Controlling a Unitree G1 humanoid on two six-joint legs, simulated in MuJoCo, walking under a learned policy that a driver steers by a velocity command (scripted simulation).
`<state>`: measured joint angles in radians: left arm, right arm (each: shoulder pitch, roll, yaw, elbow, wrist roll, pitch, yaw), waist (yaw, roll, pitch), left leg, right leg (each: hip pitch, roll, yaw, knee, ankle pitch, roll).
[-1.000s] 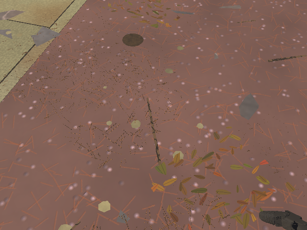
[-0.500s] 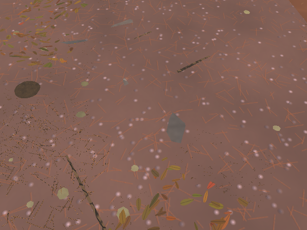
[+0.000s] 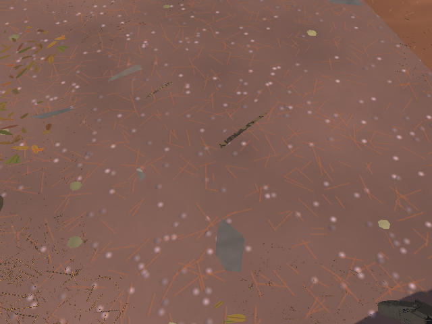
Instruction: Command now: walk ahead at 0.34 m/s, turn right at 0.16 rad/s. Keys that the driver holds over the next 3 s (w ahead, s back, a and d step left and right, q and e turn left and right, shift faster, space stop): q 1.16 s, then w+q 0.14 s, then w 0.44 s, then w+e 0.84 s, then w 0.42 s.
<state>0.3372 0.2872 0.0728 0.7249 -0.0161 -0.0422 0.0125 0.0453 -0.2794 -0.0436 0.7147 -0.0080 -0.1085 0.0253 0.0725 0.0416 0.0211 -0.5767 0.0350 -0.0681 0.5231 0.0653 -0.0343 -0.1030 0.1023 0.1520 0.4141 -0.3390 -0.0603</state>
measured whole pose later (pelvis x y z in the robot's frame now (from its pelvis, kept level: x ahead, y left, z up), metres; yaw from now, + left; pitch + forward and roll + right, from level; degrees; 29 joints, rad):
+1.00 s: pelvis +0.13 +0.05 +0.00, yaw +30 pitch +2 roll -1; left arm 0.15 0.32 0.09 0.70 0.01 0.01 0.03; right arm 0.17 -0.30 -0.07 0.61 -0.01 0.03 0.01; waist 0.01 -0.04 0.05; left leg -0.32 -0.03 -0.01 0.56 -0.28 0.05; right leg -0.47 -0.06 -0.01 1.02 -0.52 0.06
